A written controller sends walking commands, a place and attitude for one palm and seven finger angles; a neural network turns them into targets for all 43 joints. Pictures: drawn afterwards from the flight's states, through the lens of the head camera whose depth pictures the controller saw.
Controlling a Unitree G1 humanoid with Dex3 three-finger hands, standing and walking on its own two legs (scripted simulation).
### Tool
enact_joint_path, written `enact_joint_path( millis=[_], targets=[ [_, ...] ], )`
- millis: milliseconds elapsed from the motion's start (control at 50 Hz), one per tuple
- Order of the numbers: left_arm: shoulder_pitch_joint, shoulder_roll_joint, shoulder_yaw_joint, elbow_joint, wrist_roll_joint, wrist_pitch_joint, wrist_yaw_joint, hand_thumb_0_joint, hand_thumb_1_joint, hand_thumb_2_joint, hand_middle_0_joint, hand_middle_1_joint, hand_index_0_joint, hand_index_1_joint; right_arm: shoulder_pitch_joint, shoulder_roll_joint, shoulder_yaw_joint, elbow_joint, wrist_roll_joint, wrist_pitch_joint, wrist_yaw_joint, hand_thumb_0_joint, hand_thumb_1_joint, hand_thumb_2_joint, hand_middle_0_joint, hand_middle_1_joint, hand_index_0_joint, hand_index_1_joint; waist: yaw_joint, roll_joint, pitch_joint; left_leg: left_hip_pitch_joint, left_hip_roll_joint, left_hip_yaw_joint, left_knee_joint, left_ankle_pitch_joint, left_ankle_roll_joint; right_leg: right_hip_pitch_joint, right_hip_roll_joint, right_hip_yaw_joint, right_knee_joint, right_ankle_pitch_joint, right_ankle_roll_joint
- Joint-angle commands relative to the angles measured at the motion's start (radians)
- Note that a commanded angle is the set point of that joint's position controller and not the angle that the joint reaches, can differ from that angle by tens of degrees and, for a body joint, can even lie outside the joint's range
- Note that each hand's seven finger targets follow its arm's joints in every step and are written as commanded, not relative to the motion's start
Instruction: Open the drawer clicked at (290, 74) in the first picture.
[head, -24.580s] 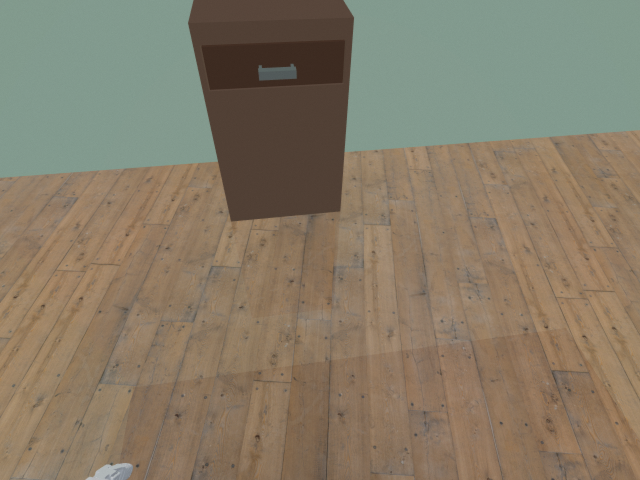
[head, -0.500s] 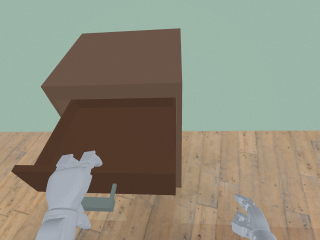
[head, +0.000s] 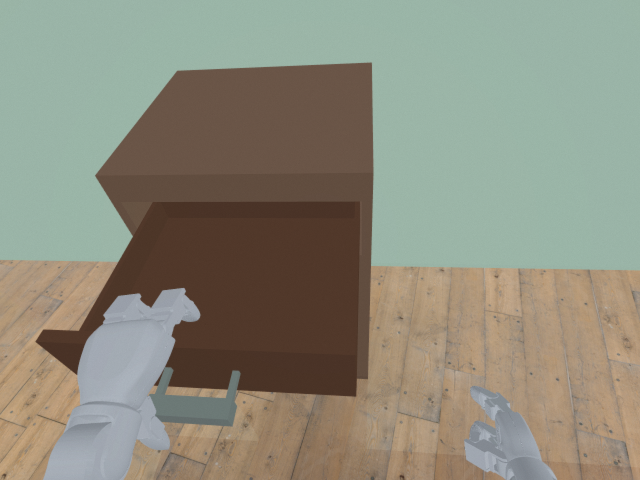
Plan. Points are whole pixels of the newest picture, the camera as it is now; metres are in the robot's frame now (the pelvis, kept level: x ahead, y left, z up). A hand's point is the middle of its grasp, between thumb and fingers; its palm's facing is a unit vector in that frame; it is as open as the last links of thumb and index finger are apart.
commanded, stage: lift the hand off the handle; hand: left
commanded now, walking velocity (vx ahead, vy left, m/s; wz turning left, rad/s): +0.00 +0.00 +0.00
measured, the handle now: (195, 392) +0.24 +0.23 -0.07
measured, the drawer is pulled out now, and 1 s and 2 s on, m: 0.30 0.30 0.30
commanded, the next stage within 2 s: draw the hand back to the body in 0.28 s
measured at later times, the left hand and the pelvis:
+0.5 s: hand (141, 376) +0.20 +0.23 +0.08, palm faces +0.05 -0.14 -0.99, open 13.8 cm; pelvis +0.00 +0.01 +0.00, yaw +0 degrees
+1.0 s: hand (102, 375) +0.18 +0.26 +0.10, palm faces +0.06 -0.09 -0.99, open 13.8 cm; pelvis +0.00 +0.01 +0.01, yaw +1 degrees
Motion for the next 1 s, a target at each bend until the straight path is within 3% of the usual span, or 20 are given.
enact_joint_path(
  millis=[0, 20, 100, 120, 140, 200, 280, 360, 400, 420, 500, 540, 600, 620, 640, 720, 800, 920, 960, 980],
  targets=[
    [-0.091, 0.14, 0.115, -0.253, 0.0, 0.002, 0.032, 0.0, -0.5, 0.3, -0.3, -1.2, -0.3, -1.2, -0.182, -0.081, -0.027, -0.184, -0.001, -0.05, 0.01, 0.0, -0.9, -0.9, 0.2, 0.3, 0.2, 0.3, 0.001, -0.055, -0.132, 0.036, 0.002, -0.002, -0.062, 0.332, 0.011, 0.102, -0.029, 0.028, -0.088, 0.317, -0.008],
    [-0.105, 0.128, 0.095, -0.25, 0.007, 0.004, 0.028, 0.0, -0.5, 0.3, -0.3, -1.2, -0.3, -1.2, -0.161, -0.079, -0.027, -0.179, -0.004, -0.049, 0.013, 0.0, -0.9, -0.9, 0.2, 0.3, 0.2, 0.3, -0.001, -0.065, -0.13, 0.033, 0.003, 0.005, -0.062, 0.318, 0.014, 0.091, -0.032, 0.014, -0.091, 0.292, -0.003],
    [-0.087, 0.168, 0.139, -0.277, 0.008, 0.013, 0.027, 0.0, -0.5, 0.3, -0.3, -1.2, -0.3, -1.2, -0.18, -0.081, -0.024, -0.19, 0.002, -0.046, 0.016, 0.0, -0.9, -0.9, 0.2, 0.3, 0.2, 0.3, 0.008, -0.07, -0.141, 0.048, 0.004, -0.001, -0.07, 0.333, 0.011, 0.119, -0.028, 0.031, -0.097, 0.308, -0.008],
    [-0.104, 0.142, 0.105, -0.291, 0.011, 0.013, 0.022, 0.0, -0.5, 0.3, -0.3, -1.2, -0.3, -1.2, -0.159, -0.078, -0.024, -0.188, -0.003, -0.045, 0.018, 0.0, -0.9, -0.9, 0.2, 0.3, 0.2, 0.3, 0.006, -0.074, -0.162, 0.051, 0.004, 0.003, -0.07, 0.335, 0.015, 0.124, -0.035, 0.01, -0.093, 0.308, -0.004],
    [-0.086, 0.175, 0.144, -0.292, 0.005, 0.011, 0.023, 0.0, -0.5, 0.3, -0.3, -1.2, -0.3, -1.2, -0.164, -0.079, -0.028, -0.185, 0.003, -0.046, 0.017, 0.0, -0.9, -0.9, 0.2, 0.3, 0.2, 0.3, 0.009, -0.077, -0.147, 0.059, 0.008, 0.001, -0.073, 0.352, 0.013, 0.129, -0.031, 0.019, -0.096, 0.325, -0.007],
    [-0.068, 0.135, 0.114, -0.288, -0.006, 0.025, 0.011, 0.0, -0.5, 0.3, -0.3, -1.2, -0.3, -1.2, -0.186, -0.077, -0.022, -0.198, 0.01, -0.045, 0.022, 0.0, -0.9, -0.9, 0.2, 0.3, 0.2, 0.3, 0.005, -0.062, -0.131, 0.063, 0.01, -0.005, -0.078, 0.355, 0.01, 0.12, -0.029, 0.017, -0.102, 0.32, -0.008],
    [-0.053, 0.141, 0.109, -0.284, -0.007, 0.022, -0.006, 0.0, -0.5, 0.3, -0.3, -1.2, -0.3, -1.2, -0.163, -0.082, -0.021, -0.193, 0.006, -0.041, 0.025, 0.0, -0.9, -0.9, 0.2, 0.3, 0.2, 0.3, 0.004, -0.092, -0.113, 0.052, 0.01, 0.003, -0.085, 0.345, 0.011, 0.117, -0.03, 0.007, -0.107, 0.313, -0.001],
    [-0.078, 0.144, 0.102, -0.306, -0.001, 0.013, -0.014, 0.0, -0.5, 0.3, -0.3, -1.2, -0.3, -1.2, -0.156, -0.084, -0.02, -0.197, 0.0, -0.036, 0.026, 0.0, -0.9, -0.9, 0.2, 0.3, 0.2, 0.3, 0.003, -0.053, -0.118, 0.064, 0.014, 0.0, -0.088, 0.349, 0.012, 0.112, -0.026, -0.005, -0.113, 0.285, -0.007],
    [-0.068, 0.176, 0.139, -0.343, -0.005, 0.008, -0.006, 0.0, -0.5, 0.3, -0.3, -1.2, -0.3, -1.2, -0.18, -0.085, -0.016, -0.209, 0.006, -0.042, 0.025, 0.0, -0.9, -0.9, 0.2, 0.3, 0.2, 0.3, 0.008, -0.023, -0.135, 0.077, 0.019, -0.01, -0.085, 0.352, 0.009, 0.12, -0.026, 0.015, -0.113, 0.293, -0.013],
    [-0.063, 0.182, 0.143, -0.345, 0.002, 0.002, -0.004, 0.0, -0.5, 0.3, -0.3, -1.2, -0.3, -1.2, -0.149, -0.081, -0.014, -0.205, -0.002, -0.04, 0.024, 0.0, -0.9, -0.9, 0.2, 0.3, 0.2, 0.3, 0.012, -0.024, -0.158, 0.075, 0.018, -0.004, -0.083, 0.353, 0.011, 0.127, -0.03, -0.003, -0.107, 0.28, -0.011],
    [-0.016, 0.194, 0.18, -0.354, -0.011, -0.007, 0.008, 0.0, -0.5, 0.3, -0.3, -1.2, -0.3, -1.2, -0.173, -0.084, -0.014, -0.214, 0.007, -0.04, 0.025, 0.0, -0.9, -0.9, 0.2, 0.3, 0.2, 0.3, 0.013, -0.025, -0.127, 0.073, 0.024, -0.012, -0.087, 0.355, 0.004, 0.117, -0.025, 0.012, -0.116, 0.278, -0.015],
    [-0.024, 0.178, 0.163, -0.339, -0.019, -0.005, 0.001, 0.0, -0.5, 0.3, -0.3, -1.2, -0.3, -1.2, -0.16, -0.081, -0.018, -0.209, 0.008, -0.036, 0.027, 0.0, -0.9, -0.9, 0.2, 0.3, 0.2, 0.3, 0.007, -0.03, -0.09, 0.063, 0.024, -0.009, -0.097, 0.329, 0.005, 0.1, -0.028, -0.003, -0.124, 0.241, -0.012],
    [-0.012, 0.193, 0.186, -0.327, -0.035, 0.008, -0.012, 0.0, -0.5, 0.3, -0.3, -1.2, -0.3, -1.2, -0.179, -0.087, -0.016, -0.213, 0.015, -0.036, 0.025, 0.0, -0.9, -0.9, 0.2, 0.3, 0.2, 0.3, 0.003, -0.045, -0.083, 0.061, 0.026, -0.016, -0.104, 0.313, 0.006, 0.104, -0.025, 0.006, -0.133, 0.23, -0.012],
    [-0.011, 0.176, 0.161, -0.324, -0.036, 0.011, -0.022, 0.0, -0.5, 0.3, -0.3, -1.2, -0.3, -1.2, -0.157, -0.085, -0.016, -0.212, 0.011, -0.033, 0.025, 0.0, -0.9, -0.9, 0.2, 0.3, 0.2, 0.3, 0.005, -0.049, -0.089, 0.061, 0.023, -0.007, -0.105, 0.315, 0.012, 0.11, -0.031, -0.013, -0.133, 0.231, -0.007],
    [-0.021, 0.206, 0.185, -0.332, -0.039, 0.007, -0.025, 0.0, -0.5, 0.3, -0.3, -1.2, -0.3, -1.2, -0.158, -0.089, -0.018, -0.208, 0.013, -0.031, 0.024, 0.0, -0.9, -0.9, 0.2, 0.3, 0.2, 0.3, 0.003, -0.055, -0.087, 0.065, 0.026, -0.011, -0.108, 0.327, 0.008, 0.115, -0.029, -0.004, -0.134, 0.242, -0.009],
    [-0.013, 0.206, 0.178, -0.351, -0.05, 0.005, -0.048, 0.0, -0.5, 0.3, -0.3, -1.2, -0.3, -1.2, -0.154, -0.091, -0.011, -0.222, 0.01, -0.032, 0.019, 0.0, -0.9, -0.9, 0.2, 0.3, 0.2, 0.3, 0.005, -0.057, -0.097, 0.067, 0.025, -0.012, -0.11, 0.307, 0.015, 0.121, -0.036, -0.02, -0.142, 0.222, -0.003],
    [-0.015, 0.267, 0.246, -0.364, -0.059, -0.014, -0.047, 0.0, -0.5, 0.3, -0.3, -1.2, -0.3, -1.2, -0.17, -0.099, -0.008, -0.224, 0.013, -0.035, 0.009, 0.0, -0.9, -0.9, 0.2, 0.3, 0.2, 0.3, 0.006, -0.037, -0.083, 0.078, 0.027, -0.017, -0.109, 0.293, 0.011, 0.124, -0.035, 0.007, -0.158, 0.225, -0.007],
    [0.055, 0.27, 0.271, -0.389, -0.078, -0.037, -0.047, 0.0, -0.5, 0.3, -0.3, -1.2, -0.3, -1.2, -0.136, -0.099, -0.013, -0.227, 0.01, -0.032, 0.01, 0.0, -0.9, -0.9, 0.2, 0.3, 0.2, 0.3, 0.012, -0.037, -0.122, 0.085, 0.029, -0.014, -0.098, 0.347, 0.009, 0.14, -0.041, -0.013, -0.143, 0.272, -0.004],
    [0.085, 0.262, 0.268, -0.39, -0.094, -0.039, -0.05, 0.0, -0.5, 0.3, -0.3, -1.2, -0.3, -1.2, -0.136, -0.104, -0.018, -0.231, 0.012, -0.03, 0.01, 0.0, -0.9, -0.9, 0.2, 0.3, 0.2, 0.3, 0.008, -0.039, -0.097, 0.083, 0.028, -0.012, -0.093, 0.354, 0.011, 0.131, -0.043, -0.013, -0.147, 0.293, -0.001],
    [0.046, -0.115, 0.214, -0.363, -0.843, -0.099, -0.07, 0.0, -0.465, 0.315, -0.298, -1.178, -0.298, -1.178, -0.06, -0.016, -0.014, -0.267, 0.04, -0.116, -0.018, 0.0, -0.9, -0.9, 0.2, 0.3, 0.2, 0.3, -0.1, -0.13, -0.027, 0.182, 0.055, -0.027, -0.104, 0.315, 0.034, 0.171, -0.036, -0.06, -0.144, 0.274, 0.008]
  ],
)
